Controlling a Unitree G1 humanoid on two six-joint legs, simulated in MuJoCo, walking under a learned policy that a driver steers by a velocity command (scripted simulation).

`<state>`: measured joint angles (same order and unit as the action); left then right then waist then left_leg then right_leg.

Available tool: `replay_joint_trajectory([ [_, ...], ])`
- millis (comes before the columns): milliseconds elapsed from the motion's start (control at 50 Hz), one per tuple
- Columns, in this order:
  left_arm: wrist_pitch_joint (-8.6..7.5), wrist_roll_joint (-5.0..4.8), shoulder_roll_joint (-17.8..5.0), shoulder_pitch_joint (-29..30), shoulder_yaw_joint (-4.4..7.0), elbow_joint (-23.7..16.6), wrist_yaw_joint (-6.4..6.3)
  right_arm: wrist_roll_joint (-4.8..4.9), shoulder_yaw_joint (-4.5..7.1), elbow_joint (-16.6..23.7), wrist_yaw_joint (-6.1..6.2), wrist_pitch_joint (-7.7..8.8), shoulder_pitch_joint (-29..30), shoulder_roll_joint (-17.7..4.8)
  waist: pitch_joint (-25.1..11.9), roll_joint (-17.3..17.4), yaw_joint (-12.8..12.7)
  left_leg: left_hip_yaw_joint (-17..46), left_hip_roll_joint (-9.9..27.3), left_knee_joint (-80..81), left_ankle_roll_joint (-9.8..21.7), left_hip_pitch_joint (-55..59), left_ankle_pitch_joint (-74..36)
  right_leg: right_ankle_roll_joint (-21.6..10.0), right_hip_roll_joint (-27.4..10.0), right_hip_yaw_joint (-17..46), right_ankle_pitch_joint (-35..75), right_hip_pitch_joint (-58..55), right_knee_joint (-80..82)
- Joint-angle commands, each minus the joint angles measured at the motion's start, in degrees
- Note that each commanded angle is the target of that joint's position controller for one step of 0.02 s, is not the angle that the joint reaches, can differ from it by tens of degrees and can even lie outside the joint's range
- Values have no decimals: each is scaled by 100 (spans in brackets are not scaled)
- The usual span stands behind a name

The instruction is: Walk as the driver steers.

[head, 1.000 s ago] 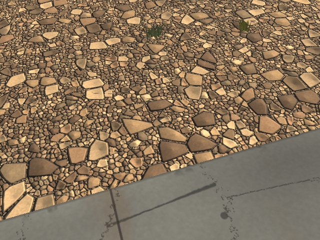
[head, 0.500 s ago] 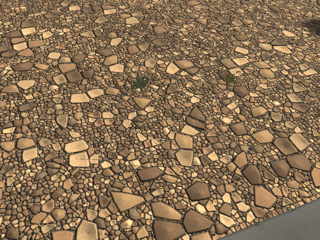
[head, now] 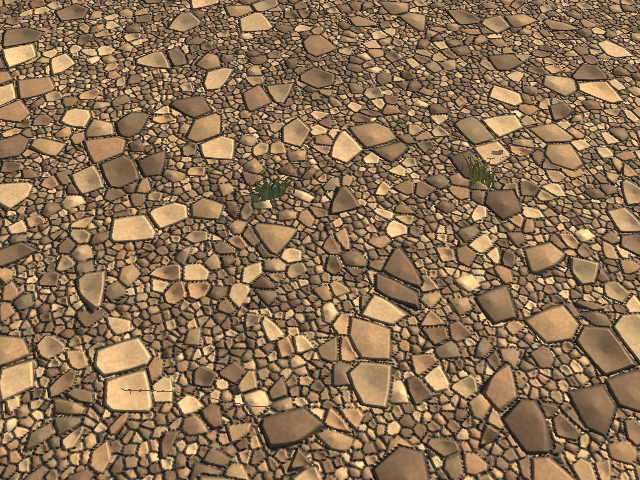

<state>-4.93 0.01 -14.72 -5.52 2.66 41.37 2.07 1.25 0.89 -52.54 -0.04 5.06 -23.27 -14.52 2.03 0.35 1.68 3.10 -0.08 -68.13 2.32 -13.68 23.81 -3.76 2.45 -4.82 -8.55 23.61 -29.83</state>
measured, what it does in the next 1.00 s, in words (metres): walks ahead: left foot, then right foot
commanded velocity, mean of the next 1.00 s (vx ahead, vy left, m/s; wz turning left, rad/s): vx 0.50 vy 0.00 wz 0.02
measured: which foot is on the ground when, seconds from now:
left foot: up 0.00-0.40, down 0.42-1.00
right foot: down 0.00-0.42, up 0.44-0.96, down 0.98-1.00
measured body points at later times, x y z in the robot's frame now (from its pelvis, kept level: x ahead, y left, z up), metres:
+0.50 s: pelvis +0.29 +0.07 +0.00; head +0.33 +0.08 +0.45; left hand +0.32 +0.34 -0.14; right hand +0.47 -0.18 -0.09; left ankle +0.38 +0.15 -0.73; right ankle +0.13 -0.08 -0.64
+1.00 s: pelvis +0.55 +0.03 +0.00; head +0.59 +0.03 +0.45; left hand +0.79 +0.25 -0.08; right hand +0.53 -0.25 -0.14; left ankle +0.39 +0.15 -0.72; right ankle +0.66 -0.08 -0.73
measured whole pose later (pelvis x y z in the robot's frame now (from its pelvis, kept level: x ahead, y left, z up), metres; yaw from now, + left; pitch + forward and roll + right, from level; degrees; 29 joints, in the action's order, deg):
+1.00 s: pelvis +0.55 +0.03 +0.00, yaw +2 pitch +3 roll +1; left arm -5.7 -0.1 -13.1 -0.7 2.3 40.2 1.8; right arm 0.9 3.2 -53.5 0.3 3.0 -23.2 -15.9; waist 0.6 -0.2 5.0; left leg 0.1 0.0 -29.6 0.9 -2.7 25.6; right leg -3.2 -1.3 -1.5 -4.3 27.4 -29.1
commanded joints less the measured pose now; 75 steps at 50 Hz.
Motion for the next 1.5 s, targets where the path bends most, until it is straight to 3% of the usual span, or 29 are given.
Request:
replay_joint_trajectory([
  [20,-75,22,-276,-848,67,-43,-43,34,172,758,17,236,662,-670,-753,-53,-331,276,548,-781,20,-2477,-503,-1224,-1741,2113,1338,-2430,1550],
  [60,-134,69,-189,-830,32,49,-26,-8,160,753,-22,116,476,-437,-519,-215,-62,213,740,-438,-14,-2194,-711,-1153,-1494,1707,1514,-1814,1852],
  [100,-175,-16,-418,-880,83,157,-42,-20,112,857,-28,15,575,-254,-258,-289,67,116,879,-48,-160,-2391,-771,-1221,-1540,1551,1319,-1396,2151],
  [220,-118,-55,-814,-1326,178,316,-150,-108,30,1268,-90,46,2060,-187,88,-225,-353,-311,664,2635,-326,-2029,-2686,-885,-1111,738,1212,-992,2341],
  [340,73,-134,-934,-1814,259,610,-202,-26,126,1577,-229,97,2707,-461,104,-356,-459,-199,485,3704,-6,-2199,-2337,-638,-1690,989,1199,-2504,1765],
  [380,140,-104,-1037,-1613,299,586,-234,-56,239,1444,-231,107,2139,-670,-232,-499,-94,-390,245,3905,177,-1353,-2037,-452,-1579,855,2376,-2642,1039],
  [400,179,-63,-941,-1582,269,570,-248,-70,374,1186,-184,98,1296,-892,-727,-428,289,-550,76,3932,328,-245,-2017,-306,-1289,642,2926,-2398,42],
  [420,188,38,-707,-1635,169,417,-277,-130,505,976,-114,74,232,-1307,-1573,134,627,340,909,3657,640,1506,-2404,-92,-950,360,1753,-1300,-1658],
  [440,74,1,64,-2430,-55,348,-228,-184,591,895,-126,50,-87,-1749,-2267,1745,283,3125,2179,4340,1618,3451,-1195,340,96,376,-1711,1090,-3775],
  [460,-40,-80,-433,-2239,51,458,-206,-102,478,933,-135,34,-147,-1222,-2450,1360,489,4018,2190,4959,1624,3549,-364,314,-39,1189,-2384,1796,-4607],
  [480,-103,-212,-774,-1661,151,290,-189,-88,411,976,-111,38,234,-998,-1591,922,467,3192,2043,5018,1361,2869,-358,261,-316,1143,-1968,2233,-4814],
  [520,-109,-98,-727,-1050,160,110,-259,-151,336,1052,-117,49,935,-729,-760,221,122,1997,1654,5246,1179,1239,-1493,254,-813,904,-1063,1845,-4240],
  [560,29,-57,-569,-1299,177,156,-274,-226,299,1009,-152,114,1090,-556,-633,434,-208,1448,1390,5578,1129,480,-1971,250,-1005,960,-751,1196,-3849],
  [620,155,-18,-425,-1166,157,110,-292,-165,349,845,-129,184,959,-705,-431,338,-290,922,1315,5886,1237,223,-2540,350,-1063,894,-401,1283,-3276],
  [760,89,-36,-251,179,85,-220,-206,-75,394,511,4,68,372,-947,-80,253,135,248,1124,6072,965,721,-2525,428,-921,708,1217,1562,-1096],
  [900,-60,-104,-286,1073,67,-598,6,-9,424,167,32,-117,-95,-1033,187,354,359,452,1451,5464,900,1557,-2845,212,-624,553,607,1444,-28],
  [960,-142,-59,-645,-65,253,-294,-15,28,452,208,65,-169,258,-1141,-463,426,-370,362,1189,4283,663,1303,-4386,-62,-270,310,477,-471,484],
  [980,-155,5,-1004,-1104,399,-29,-84,-30,373,301,60,-145,347,-923,-1219,261,-793,148,861,3053,456,470,-4010,-329,-684,675,720,-2191,223],
  [1000,-115,122,-1585,-1934,544,70,-160,-114,199,478,38,-48,-31,-333,-2185,-875,-865,-284,70,865,42,-1685,-1692,-994,-2237,2686,610,-4577,154],
  [1020,-65,67,-1280,-2071,461,135,-164,-9,186,412,10,59,-230,-381,-2717,-1582,-855,303,-234,-269,-52,-2693,994,-1442,-2820,4381,-127,-4929,898],
  [1040,-42,23,-891,-1703,342,96,-181,143,352,445,5,80,147,-913,-1811,-1028,-854,503,132,-723,-28,-3160,687,-1176,-2596,3687,-630,-4203,1089],
  [1080,-48,-9,-489,-936,213,80,-172,91,379,585,35,16,711,-819,-715,-553,-532,238,587,-375,-36,-2997,-223,-825,-2125,2351,-516,-2583,1560],
  [1100,-94,23,-291,-666,159,96,-143,37,429,554,70,-85,719,-756,-388,-546,-355,293,727,-112,-15,-2708,-549,-630,-1831,1826,-280,-2013,1826],
  [1120,-125,60,-360,-529,185,138,-140,57,414,552,61,-166,492,-586,-335,-815,-161,304,791,-34,-69,-2379,-755,-665,-1854,1560,-89,-1626,2023],
  [1160,-198,66,-403,-467,226,245,-143,52,404,595,58,-280,485,-419,-158,-644,-61,313,825,101,-152,-2343,-997,-712,-1813,1020,576,-1326,2222],
  [1280,-161,75,-725,-695,329,506,-288,-15,370,941,-65,-288,1332,-283,45,-351,-228,69,753,1877,-180,-2523,-2503,-574,-1643,-128,1202,-1590,2306],
  [1400,26,-92,-1004,-1133,440,745,-329,-12,329,1442,-272,-312,2273,-308,341,-280,-510,-378,638,2968,89,-2684,-2126,-426,-2000,-503,1488,-2658,1990],
  [1460,147,-163,-1238,-1001,507,729,-347,-15,462,1515,-310,-353,1909,-562,-54,-521,-164,-869,151,3072,400,-1769,-1236,-237,-2001,-746,3843,-2925,899],
  [1500,212,-170,-1187,-907,460,681,-362,23,796,1090,-226,-379,255,-1134,-924,-281,698,-935,-371,3600,788,680,-1541,99,-1584,-1010,4065,-2047,-1449],
])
